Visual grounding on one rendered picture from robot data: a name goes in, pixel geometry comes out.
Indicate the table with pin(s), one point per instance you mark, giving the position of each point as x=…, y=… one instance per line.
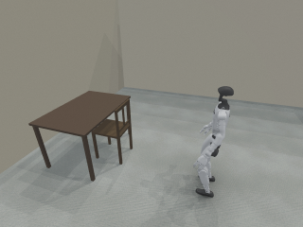
x=79, y=117

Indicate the left robot foot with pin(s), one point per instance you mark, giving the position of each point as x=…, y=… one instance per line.
x=203, y=193

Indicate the robot left hand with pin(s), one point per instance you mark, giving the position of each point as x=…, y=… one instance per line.
x=202, y=160

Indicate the chair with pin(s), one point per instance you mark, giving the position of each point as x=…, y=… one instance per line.
x=115, y=129

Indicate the left robot upper arm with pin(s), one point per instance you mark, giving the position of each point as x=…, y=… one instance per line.
x=221, y=117

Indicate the left robot shin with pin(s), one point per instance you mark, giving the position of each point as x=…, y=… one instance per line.
x=204, y=179

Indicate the robot left forearm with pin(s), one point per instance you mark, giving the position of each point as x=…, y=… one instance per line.
x=215, y=143

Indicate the robot right hand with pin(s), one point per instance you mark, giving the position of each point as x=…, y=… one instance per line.
x=205, y=128

